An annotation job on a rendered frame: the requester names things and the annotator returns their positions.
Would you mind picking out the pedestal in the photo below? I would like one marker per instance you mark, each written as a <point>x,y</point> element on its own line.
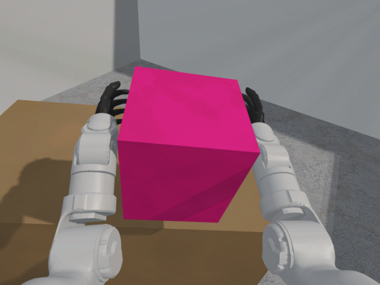
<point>37,141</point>

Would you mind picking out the left robot upper arm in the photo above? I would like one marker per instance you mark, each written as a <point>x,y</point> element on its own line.
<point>83,255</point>

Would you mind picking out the robot left hand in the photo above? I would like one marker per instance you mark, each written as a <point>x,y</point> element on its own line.
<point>106,103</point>

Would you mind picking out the robot right forearm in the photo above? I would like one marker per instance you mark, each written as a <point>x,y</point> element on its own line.
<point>281,198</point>

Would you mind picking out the carton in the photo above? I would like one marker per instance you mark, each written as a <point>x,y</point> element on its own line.
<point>185,146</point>

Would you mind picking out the robot left forearm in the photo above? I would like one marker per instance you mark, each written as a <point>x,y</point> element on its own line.
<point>91,190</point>

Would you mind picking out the right robot upper arm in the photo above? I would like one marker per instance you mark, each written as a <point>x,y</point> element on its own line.
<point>301,253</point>

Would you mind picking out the robot right hand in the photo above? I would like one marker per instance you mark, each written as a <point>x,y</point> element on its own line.
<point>254,107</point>

